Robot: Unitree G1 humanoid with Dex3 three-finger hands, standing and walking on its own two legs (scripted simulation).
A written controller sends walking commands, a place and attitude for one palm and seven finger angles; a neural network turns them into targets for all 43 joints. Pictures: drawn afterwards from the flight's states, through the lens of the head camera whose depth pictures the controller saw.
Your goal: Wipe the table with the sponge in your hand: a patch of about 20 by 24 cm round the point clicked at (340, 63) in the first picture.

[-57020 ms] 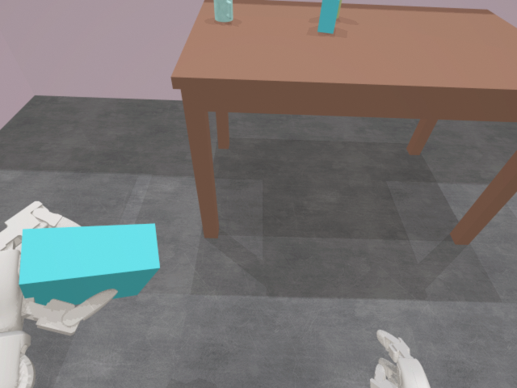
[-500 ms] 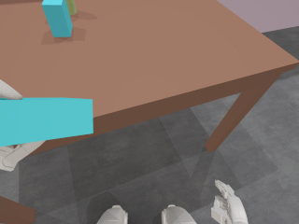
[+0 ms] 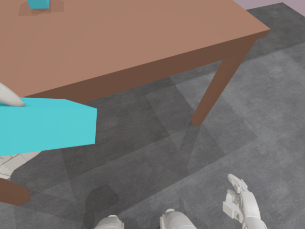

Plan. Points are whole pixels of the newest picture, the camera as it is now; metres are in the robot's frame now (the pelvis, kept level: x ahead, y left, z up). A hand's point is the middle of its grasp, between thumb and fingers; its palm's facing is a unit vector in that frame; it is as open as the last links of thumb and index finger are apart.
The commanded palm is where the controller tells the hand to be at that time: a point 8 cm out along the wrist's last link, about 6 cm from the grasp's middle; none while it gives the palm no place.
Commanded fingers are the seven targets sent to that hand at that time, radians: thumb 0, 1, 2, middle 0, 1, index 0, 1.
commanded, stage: stop stepping back and stand still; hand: left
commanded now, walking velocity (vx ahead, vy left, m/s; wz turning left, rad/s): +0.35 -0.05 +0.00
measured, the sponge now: (51, 118) +0.27 +0.19 +0.20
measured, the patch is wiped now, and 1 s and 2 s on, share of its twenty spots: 1.00 1.00 1.00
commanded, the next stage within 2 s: stand and wait in 1.34 s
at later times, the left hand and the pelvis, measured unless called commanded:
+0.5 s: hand out of the picture +0.10 +0.21 +0.25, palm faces +0.49 -0.80 -0.34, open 9.7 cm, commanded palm +0.04 +0.25 +0.28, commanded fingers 0.00 0.10 1.30 -1.20 -1.60 -1.20 -1.60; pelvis -0.12 -0.03 +0.00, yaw +1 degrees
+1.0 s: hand out of the picture +0.10 +0.23 +0.26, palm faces +0.53 -0.76 -0.37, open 9.7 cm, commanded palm +0.03 +0.27 +0.28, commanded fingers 0.00 0.10 1.30 -1.20 -1.60 -1.20 -1.60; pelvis -0.10 -0.03 +0.01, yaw +5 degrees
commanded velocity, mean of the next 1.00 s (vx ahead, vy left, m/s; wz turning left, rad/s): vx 0.17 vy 0.05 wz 0.00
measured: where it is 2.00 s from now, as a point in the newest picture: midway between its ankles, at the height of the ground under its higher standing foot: outside the picture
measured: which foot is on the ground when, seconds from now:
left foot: down 0.00-0.16, up 0.18-0.38, down 0.40-0.58, up 0.60-0.82, down 0.84-1.00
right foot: up 0.00-0.14, down 0.16-0.42, up 0.44-0.56, down 0.58-1.00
